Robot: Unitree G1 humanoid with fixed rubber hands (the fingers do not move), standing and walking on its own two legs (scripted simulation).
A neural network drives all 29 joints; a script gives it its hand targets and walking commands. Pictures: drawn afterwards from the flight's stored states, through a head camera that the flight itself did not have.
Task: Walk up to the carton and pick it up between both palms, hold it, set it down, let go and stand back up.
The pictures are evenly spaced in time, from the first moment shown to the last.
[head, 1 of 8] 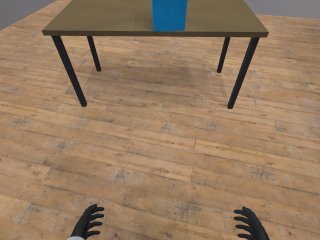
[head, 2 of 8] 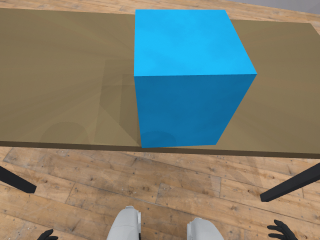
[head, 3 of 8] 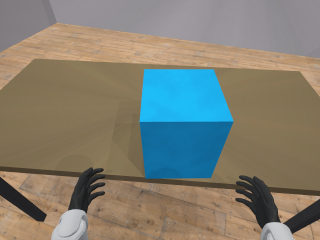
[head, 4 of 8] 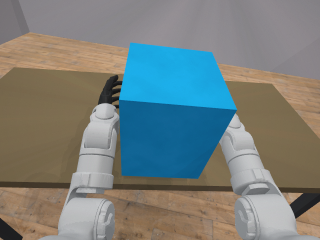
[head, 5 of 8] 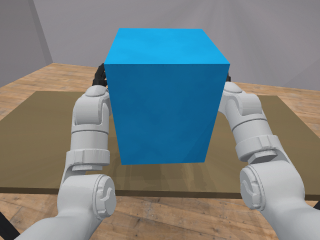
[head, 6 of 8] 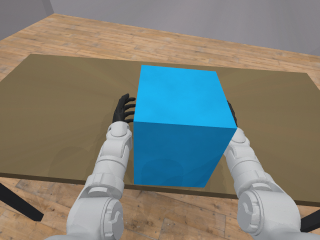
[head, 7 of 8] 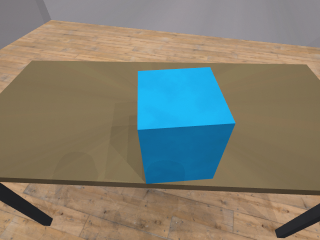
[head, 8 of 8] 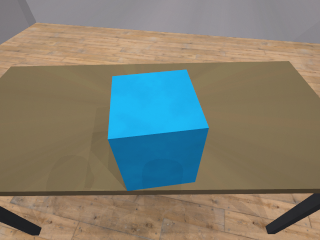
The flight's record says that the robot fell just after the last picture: no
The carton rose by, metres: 0.20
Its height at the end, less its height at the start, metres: +0.00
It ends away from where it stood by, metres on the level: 0.03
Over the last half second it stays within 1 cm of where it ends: yes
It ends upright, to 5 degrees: yes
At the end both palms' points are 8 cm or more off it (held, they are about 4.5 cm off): yes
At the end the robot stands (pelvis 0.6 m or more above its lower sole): yes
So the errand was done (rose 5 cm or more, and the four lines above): yes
